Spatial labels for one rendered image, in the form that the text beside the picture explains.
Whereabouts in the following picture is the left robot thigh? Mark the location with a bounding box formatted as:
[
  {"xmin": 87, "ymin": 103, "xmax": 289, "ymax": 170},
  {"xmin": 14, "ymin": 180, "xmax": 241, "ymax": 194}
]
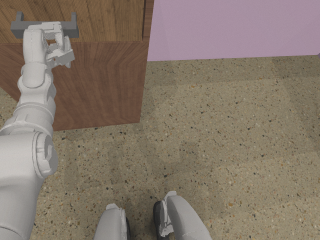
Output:
[{"xmin": 92, "ymin": 207, "xmax": 127, "ymax": 240}]

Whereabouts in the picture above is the robot left upper arm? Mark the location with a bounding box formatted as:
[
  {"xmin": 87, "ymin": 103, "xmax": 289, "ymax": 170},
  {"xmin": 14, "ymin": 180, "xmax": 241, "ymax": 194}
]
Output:
[{"xmin": 0, "ymin": 131, "xmax": 58, "ymax": 240}]

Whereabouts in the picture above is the handle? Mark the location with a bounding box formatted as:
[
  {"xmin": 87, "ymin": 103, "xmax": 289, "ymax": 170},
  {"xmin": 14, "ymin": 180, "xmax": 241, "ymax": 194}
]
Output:
[{"xmin": 10, "ymin": 11, "xmax": 79, "ymax": 39}]

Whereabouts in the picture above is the right robot foot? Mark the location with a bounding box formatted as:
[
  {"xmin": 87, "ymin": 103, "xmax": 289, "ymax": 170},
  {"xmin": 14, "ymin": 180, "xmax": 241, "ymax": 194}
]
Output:
[{"xmin": 153, "ymin": 201, "xmax": 170, "ymax": 240}]

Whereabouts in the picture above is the left robot hand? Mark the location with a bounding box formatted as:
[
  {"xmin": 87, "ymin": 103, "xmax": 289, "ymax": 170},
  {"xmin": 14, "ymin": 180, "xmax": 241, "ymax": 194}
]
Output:
[{"xmin": 23, "ymin": 21, "xmax": 75, "ymax": 71}]

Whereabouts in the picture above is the cabinet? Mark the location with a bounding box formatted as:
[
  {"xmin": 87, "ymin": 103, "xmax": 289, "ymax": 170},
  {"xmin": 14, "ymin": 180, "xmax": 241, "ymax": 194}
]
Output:
[{"xmin": 0, "ymin": 0, "xmax": 155, "ymax": 132}]

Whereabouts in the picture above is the left robot forearm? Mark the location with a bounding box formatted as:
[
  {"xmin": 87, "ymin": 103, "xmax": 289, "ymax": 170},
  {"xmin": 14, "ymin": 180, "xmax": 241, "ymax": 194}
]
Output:
[{"xmin": 0, "ymin": 62, "xmax": 57, "ymax": 139}]

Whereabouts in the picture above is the drawer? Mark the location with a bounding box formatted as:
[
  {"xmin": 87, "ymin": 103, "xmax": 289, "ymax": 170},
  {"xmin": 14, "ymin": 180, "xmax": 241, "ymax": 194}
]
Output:
[{"xmin": 0, "ymin": 0, "xmax": 144, "ymax": 43}]

